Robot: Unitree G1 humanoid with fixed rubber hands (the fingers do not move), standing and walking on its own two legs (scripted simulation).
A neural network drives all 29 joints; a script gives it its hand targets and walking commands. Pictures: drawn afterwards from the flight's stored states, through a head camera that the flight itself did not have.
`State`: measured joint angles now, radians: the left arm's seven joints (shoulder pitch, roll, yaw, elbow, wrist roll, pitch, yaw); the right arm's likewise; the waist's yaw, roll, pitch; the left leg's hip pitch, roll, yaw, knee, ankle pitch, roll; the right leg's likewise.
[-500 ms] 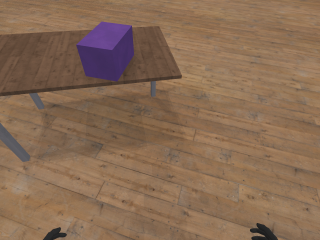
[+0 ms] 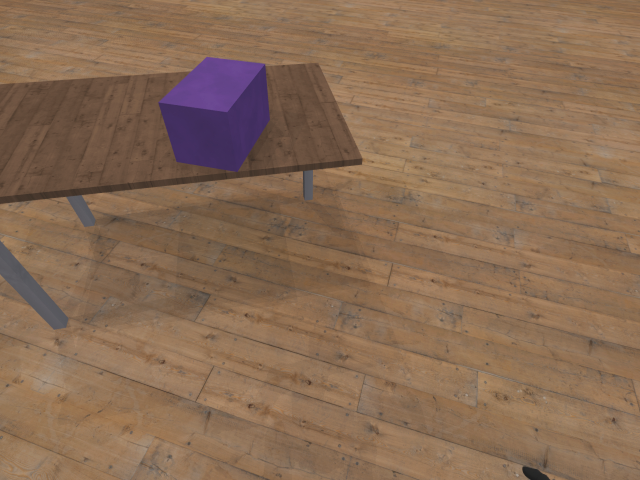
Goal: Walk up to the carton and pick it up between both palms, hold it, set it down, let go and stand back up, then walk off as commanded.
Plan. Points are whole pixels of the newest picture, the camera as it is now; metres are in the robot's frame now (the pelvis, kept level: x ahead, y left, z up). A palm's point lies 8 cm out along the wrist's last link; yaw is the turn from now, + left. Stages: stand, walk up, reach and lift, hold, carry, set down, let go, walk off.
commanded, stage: stand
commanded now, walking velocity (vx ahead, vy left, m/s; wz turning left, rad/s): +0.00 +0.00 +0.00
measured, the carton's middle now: (221, 112) +1.01 +0.25 -0.06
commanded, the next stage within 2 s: none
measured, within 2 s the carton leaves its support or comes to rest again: neither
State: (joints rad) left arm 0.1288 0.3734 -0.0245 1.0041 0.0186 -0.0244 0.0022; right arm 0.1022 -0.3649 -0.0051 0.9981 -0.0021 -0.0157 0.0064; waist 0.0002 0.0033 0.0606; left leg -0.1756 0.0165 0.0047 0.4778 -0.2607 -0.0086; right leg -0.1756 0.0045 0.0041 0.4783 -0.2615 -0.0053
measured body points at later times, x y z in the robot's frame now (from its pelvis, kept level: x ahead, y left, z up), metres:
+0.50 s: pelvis -0.01 +0.00 +0.01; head +0.01 +0.01 +0.46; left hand +0.08 +0.31 -0.12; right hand +0.08 -0.30 -0.12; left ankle +0.00 +0.13 -0.74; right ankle +0.00 -0.12 -0.74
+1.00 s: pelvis +0.01 +0.00 +0.01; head +0.02 +0.00 +0.46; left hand +0.09 +0.31 -0.12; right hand +0.09 -0.31 -0.12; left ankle +0.00 +0.13 -0.74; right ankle +0.00 -0.12 -0.74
